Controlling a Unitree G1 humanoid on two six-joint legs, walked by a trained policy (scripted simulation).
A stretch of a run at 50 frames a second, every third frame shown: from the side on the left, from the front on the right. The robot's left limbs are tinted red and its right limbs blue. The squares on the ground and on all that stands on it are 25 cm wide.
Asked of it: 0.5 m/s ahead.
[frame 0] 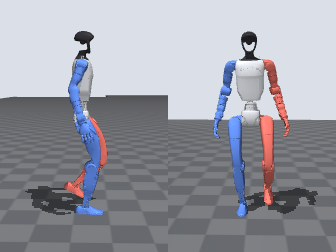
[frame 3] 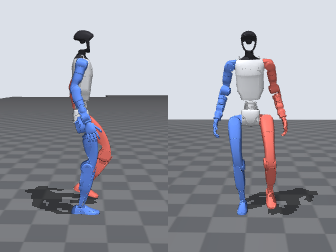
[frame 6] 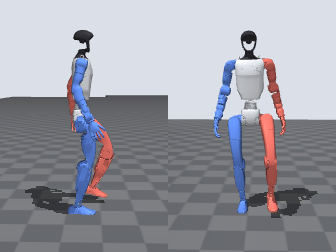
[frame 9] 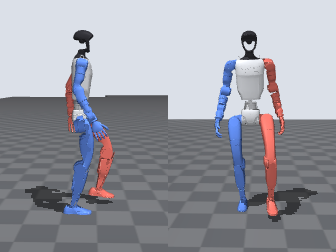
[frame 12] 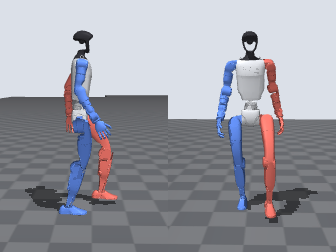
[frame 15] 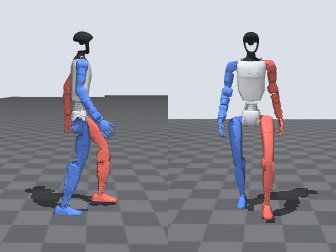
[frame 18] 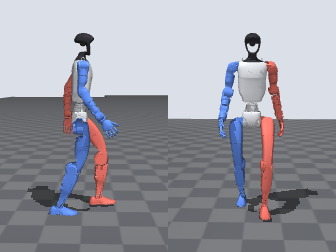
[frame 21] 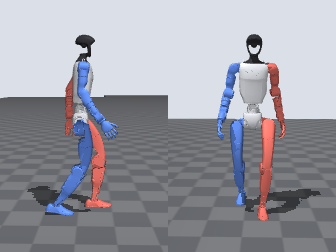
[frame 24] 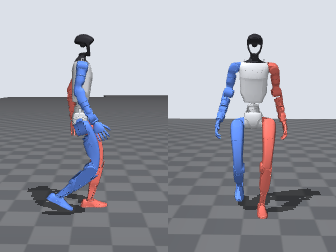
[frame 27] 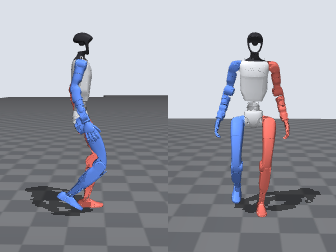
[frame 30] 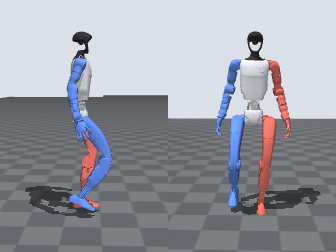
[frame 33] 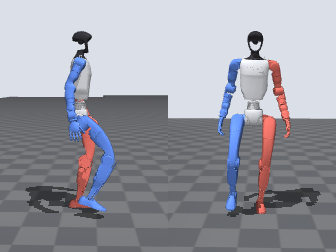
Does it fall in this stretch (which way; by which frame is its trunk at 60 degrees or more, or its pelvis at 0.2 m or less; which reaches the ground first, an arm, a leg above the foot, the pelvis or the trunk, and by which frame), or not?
no
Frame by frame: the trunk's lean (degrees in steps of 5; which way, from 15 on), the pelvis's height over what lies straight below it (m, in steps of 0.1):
0: 5, 0.8
3: 5, 0.8
6: 5, 0.8
9: 5, 0.8
12: 5, 0.8
15: 5, 0.8
18: 5, 0.8
21: 5, 0.8
24: 5, 0.8
27: 5, 0.8
30: 0, 0.8
33: 0, 0.8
